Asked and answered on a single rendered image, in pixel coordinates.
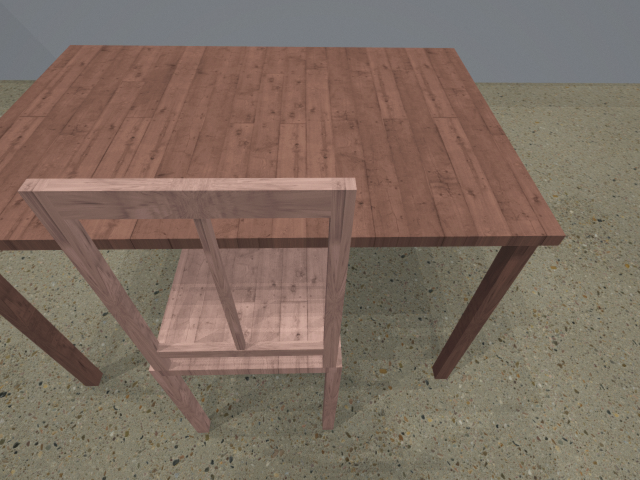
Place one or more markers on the table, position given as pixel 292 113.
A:
pixel 432 165

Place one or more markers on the chair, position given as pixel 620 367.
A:
pixel 230 311

